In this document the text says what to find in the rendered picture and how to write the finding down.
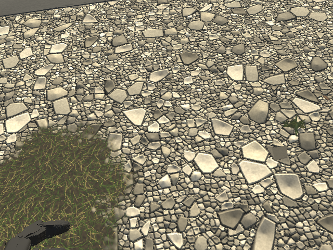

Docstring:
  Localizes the left robot hand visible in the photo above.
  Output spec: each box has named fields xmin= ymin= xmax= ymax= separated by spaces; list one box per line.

xmin=4 ymin=220 xmax=70 ymax=250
